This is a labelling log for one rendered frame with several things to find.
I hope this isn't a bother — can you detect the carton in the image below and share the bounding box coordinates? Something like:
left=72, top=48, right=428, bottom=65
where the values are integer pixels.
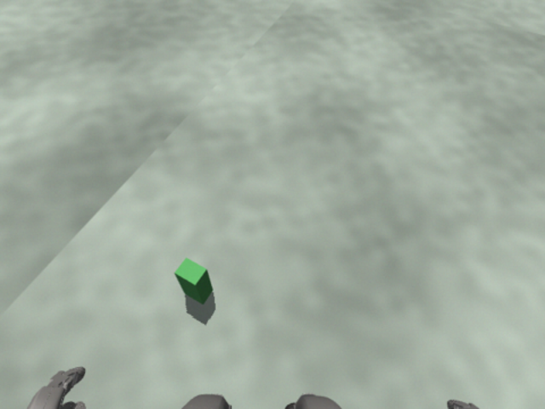
left=175, top=258, right=213, bottom=305

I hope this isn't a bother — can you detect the left robot hand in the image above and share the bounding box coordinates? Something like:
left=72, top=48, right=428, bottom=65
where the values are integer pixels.
left=27, top=367, right=86, bottom=409

